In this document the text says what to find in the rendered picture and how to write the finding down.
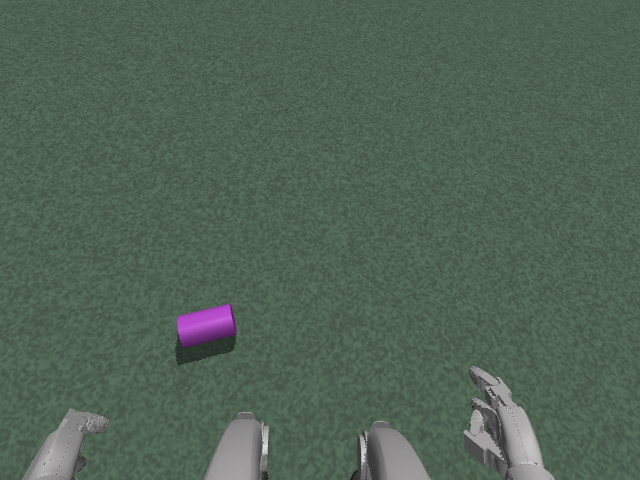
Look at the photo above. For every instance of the can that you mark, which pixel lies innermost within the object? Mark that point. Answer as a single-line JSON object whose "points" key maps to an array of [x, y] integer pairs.
{"points": [[206, 325]]}

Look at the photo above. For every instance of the right robot hand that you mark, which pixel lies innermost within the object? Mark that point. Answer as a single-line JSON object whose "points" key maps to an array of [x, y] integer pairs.
{"points": [[510, 439]]}

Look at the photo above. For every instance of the right robot arm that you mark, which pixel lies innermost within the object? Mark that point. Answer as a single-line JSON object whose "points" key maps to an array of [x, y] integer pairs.
{"points": [[528, 472]]}

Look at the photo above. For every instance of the left robot hand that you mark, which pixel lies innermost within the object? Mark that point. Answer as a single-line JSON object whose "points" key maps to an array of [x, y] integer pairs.
{"points": [[59, 454]]}

